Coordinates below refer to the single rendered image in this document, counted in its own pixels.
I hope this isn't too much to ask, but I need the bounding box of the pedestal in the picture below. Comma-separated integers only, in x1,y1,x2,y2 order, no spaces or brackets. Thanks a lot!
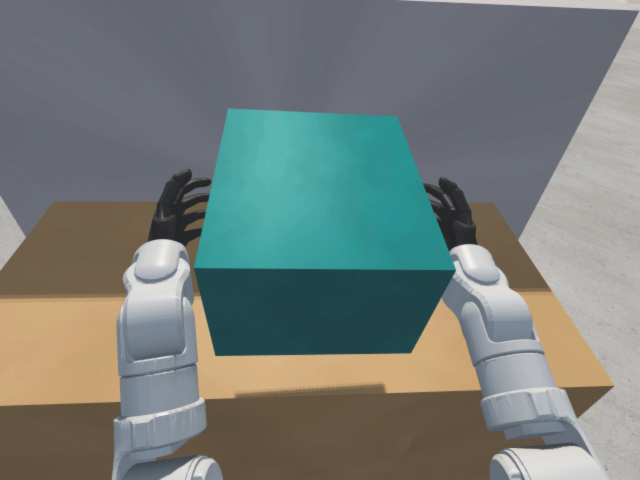
0,201,615,480

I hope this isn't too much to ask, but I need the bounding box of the robot left upper arm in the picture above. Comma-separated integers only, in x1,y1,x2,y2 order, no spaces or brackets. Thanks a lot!
122,455,223,480

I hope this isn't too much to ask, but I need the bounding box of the robot right upper arm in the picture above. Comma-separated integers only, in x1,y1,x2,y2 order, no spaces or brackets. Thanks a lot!
489,443,607,480

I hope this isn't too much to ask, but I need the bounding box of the carton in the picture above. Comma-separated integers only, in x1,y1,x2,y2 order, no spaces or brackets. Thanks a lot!
194,108,456,356

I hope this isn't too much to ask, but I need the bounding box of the robot right forearm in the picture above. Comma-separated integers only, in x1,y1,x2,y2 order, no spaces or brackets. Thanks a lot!
442,244,610,480

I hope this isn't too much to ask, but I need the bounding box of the robot left forearm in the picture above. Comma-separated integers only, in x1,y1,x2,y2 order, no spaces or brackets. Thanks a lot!
112,239,207,480

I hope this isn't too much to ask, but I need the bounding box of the robot left hand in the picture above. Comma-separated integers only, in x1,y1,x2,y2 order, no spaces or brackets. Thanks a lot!
148,169,211,247

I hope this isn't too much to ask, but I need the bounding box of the robot right hand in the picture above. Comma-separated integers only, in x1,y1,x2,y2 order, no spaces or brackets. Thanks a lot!
423,177,478,252

